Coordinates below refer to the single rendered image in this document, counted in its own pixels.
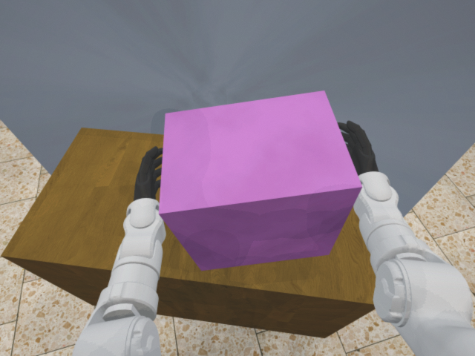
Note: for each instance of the robot right upper arm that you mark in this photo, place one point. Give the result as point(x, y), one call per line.
point(429, 305)

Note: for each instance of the right robot hand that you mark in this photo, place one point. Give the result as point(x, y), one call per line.
point(359, 147)

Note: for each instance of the left robot hand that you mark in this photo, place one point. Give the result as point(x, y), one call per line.
point(146, 185)

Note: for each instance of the robot right forearm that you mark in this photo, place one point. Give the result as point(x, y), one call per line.
point(384, 230)

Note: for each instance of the robot left upper arm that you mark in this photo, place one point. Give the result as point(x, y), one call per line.
point(130, 336)

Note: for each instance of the robot left forearm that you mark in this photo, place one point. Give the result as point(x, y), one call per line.
point(132, 288)

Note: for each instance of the pedestal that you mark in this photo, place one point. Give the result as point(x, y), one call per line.
point(71, 235)

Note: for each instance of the carton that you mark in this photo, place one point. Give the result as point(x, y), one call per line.
point(256, 182)

